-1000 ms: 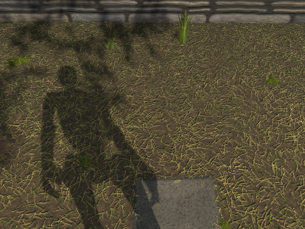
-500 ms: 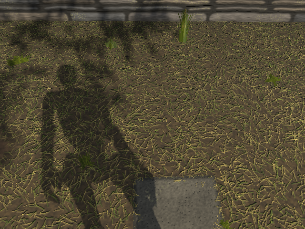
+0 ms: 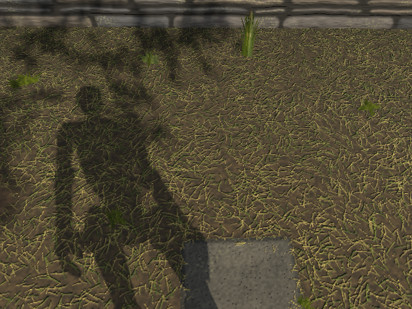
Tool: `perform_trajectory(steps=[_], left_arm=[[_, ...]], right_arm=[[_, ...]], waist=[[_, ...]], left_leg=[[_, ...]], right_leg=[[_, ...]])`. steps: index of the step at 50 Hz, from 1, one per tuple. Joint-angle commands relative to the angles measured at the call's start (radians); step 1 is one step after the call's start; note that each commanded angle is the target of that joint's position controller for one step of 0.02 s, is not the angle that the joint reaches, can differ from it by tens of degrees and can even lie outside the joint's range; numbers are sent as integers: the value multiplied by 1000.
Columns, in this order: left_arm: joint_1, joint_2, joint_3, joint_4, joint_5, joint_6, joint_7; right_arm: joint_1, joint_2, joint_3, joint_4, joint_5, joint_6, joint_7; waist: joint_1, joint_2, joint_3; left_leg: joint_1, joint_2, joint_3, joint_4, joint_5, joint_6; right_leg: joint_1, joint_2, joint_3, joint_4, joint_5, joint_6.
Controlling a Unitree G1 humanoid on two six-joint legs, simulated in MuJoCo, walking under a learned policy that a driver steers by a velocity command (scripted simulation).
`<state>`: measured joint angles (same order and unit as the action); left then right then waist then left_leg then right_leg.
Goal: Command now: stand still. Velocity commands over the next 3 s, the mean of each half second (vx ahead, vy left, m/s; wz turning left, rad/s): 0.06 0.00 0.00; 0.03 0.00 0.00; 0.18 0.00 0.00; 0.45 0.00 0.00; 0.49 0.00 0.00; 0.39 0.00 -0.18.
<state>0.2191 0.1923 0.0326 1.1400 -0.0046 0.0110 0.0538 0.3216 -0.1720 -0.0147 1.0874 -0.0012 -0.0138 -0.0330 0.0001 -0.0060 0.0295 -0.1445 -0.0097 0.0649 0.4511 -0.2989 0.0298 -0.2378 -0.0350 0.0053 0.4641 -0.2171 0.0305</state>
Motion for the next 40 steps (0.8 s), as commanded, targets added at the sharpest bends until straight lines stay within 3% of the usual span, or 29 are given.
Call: perform_trajectory(steps=[1, 10, 11, 12, 13, 14, 15, 16, 17, 19, 20, 22, 23, 24, 25, 26, 27, 28, 30, 33, 35, 36, 37, 38, 39, 40], left_arm=[[45, 94, 14, -16, 0, -4, 3], [55, 89, 14, -16, -1, -5, 4], [72, 77, 12, -7, 0, -4, 4], [70, 77, 13, -6, -5, -3, 5], [56, 81, 17, -16, -10, -6, 5], [15, 82, 18, -40, -10, -16, 3], [-28, 72, 15, -69, -11, -31, -6], [-71, 69, 15, -90, -15, -46, -13], [-72, 71, 18, -95, -19, -56, -19], [-27, 68, 20, -87, -20, -69, -29], [-8, 56, 19, -77, -18, -72, -32], [88, 39, 23, -29, -9, -65, -35], [143, 69, 32, -17, 1, -53, -32], [173, 144, 44, -31, 3, -45, -22], [173, 138, 25, -29, 11, -46, -22], [144, 91, 10, -32, 16, -51, -27], [104, 103, 11, -42, 17, -59, -29], [75, 144, 19, -57, 19, -66, -30], [32, 149, 18, -80, 16, -80, -28], [-21, 123, 13, -90, 9, -67, -22], [-27, 130, 17, -85, -9, -51, -22], [7, 132, 21, -75, -16, -49, -26], [20, 125, 23, -74, -10, -48, -30], [47, 91, 21, -74, -3, -44, -32], [36, 83, 20, -70, 1, -41, -29], [25, 88, 23, -71, -4, -40, -27]], right_arm=[[81, -89, -15, -12, 0, -4, -2], [89, -84, -16, -13, 1, -5, -2], [108, -80, -16, -4, 1, -3, -4], [118, -102, -25, -2, 9, 0, -7], [120, -142, -38, -9, 18, 2, -12], [144, -175, -50, -14, 25, 0, -13], [155, -213, -65, -19, 28, -9, -14], [141, -200, -64, -29, 12, -21, -16], [123, -173, -59, -36, -1, -33, -15], [67, -143, -51, -56, 8, -38, -12], [38, -139, -49, -62, 13, -31, -10], [45, -145, -44, -46, 24, -13, -5], [73, -146, -44, -33, 23, -13, -4], [97, -127, -36, -43, -2, -17, -8], [159, -21, -13, -32, -7, -10, -17], [139, -37, -16, -37, 5, 3, -27], [101, -70, -21, -49, 14, 7, -31], [77, -72, -22, -46, 12, 10, -35], [65, -89, -29, -38, 7, 17, -31], [63, -63, -26, -22, 17, 16, -25], [81, -65, -28, 1, 13, 18, -24], [73, -93, -32, 2, 1, 23, -23], [64, -118, -34, -9, -3, 31, -24], [33, -155, -41, -5, 13, 32, -24], [17, -124, -39, -7, 18, 27, -20], [9, -107, -36, -4, 12, 20, -19]], waist=[[0, 10, 24], [0, 10, 28], [-1, 19, 4], [-9, 39, 19], [-20, 84, 50], [-40, 135, 94], [-56, 186, 139], [-63, 172, 187], [-50, 145, 194], [-12, 103, 136], [2, 90, 97], [46, 77, 26], [58, 45, 9], [35, -101, -30], [7, -243, -114], [6, -212, -96], [1, -164, -55], [1, -128, -54], [-14, -73, -58], [-41, -77, -39], [-63, -59, -27], [-47, -38, -24], [-24, -2, -16], [22, 90, 23], [5, 75, 40], [2, 51, 46]], left_leg=[[-82, 56, -58, -104, 158, 13], [-82, 56, -59, -105, 159, 14], [-71, 51, -58, -118, 52, 20], [-76, 56, -79, -138, -135, 41], [-87, 99, -148, -178, -345, 79], [-80, 194, -274, -249, -513, 133], [-91, 310, -419, -316, -579, 196], [-86, 367, -485, -338, -461, 232], [-34, 376, -473, -312, -282, 237], [20, 311, -323, -223, 72, 181], [-13, 252, -227, -175, 192, 145], [-122, 166, -118, -73, 282, 92], [-160, 132, -94, -16, 290, 53], [-206, 57, -34, 117, 151, -11], [-177, 21, -29, 211, -143, -65], [-170, 38, -69, 268, -268, -85], [-212, 46, -83, 314, -289, -90], [-236, 54, -96, 361, -303, -91], [-230, 88, -130, 415, -281, -92], [-136, 92, -97, 227, -170, -86], [-17, 62, -52, -1, 110, -72], [26, 71, -73, -26, 231, -64], [38, 96, -89, -40, 292, -50], [-15, 85, -79, 3, 262, -26], [-57, 74, -75, -1, 205, -21], [-62, 75, -80, -11, 223, -26]], right_leg=[[47, -12, 10, -44, 157, -35], [46, -12, 10, -44, 156, -33], [53, 4, -10, -34, 69, -33], [19, 37, -47, 14, -71, -36], [-54, 69, -88, 94, -216, -41], [-166, 72, -107, 197, -265, -47], [-247, 33, -82, 322, -246, -64], [-339, -12, -29, 430, -265, -75], [-414, -41, 4, 493, -302, -81], [-366, -66, 11, 369, -307, -83], [-243, -43, -28, 247, -256, -78], [52, 43, -108, 25, 82, -54], [147, 31, -69, -21, 202, -50], [222, -100, 92, -43, 482, -73], [209, -251, 246, -54, 616, -207], [158, -278, 327, -92, 527, -268], [141, -266, 314, -101, 474, -268], [138, -264, 306, -104, 464, -264], [102, -272, 272, -107, 527, -259], [39, -186, 145, -109, 487, -217], [-2, -124, 75, -85, 421, -176], [-13, -96, 63, -91, 310, -142], [-26, -64, 42, -99, 138, -117], [-18, 0, -4, -121, 58, -94], [16, 16, -24, -102, 61, -79], [26, 15, -27, -80, 115, -78]])
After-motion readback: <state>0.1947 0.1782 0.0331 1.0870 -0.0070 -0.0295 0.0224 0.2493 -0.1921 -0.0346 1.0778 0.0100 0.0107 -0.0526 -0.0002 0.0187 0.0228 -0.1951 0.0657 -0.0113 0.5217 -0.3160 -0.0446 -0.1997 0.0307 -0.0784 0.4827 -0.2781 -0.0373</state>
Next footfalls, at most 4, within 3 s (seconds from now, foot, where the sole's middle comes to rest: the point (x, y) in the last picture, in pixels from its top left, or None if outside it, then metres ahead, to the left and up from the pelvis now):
0.72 left None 0.08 0.10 -0.78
1.46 left None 0.17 0.12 -0.78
1.96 right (245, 294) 0.55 -0.10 -0.78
2.50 left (173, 214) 0.86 0.15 -0.78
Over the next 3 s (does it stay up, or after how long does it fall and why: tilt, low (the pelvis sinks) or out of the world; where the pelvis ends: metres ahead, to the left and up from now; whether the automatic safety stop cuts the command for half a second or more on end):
stays up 0.93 0.04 -0.01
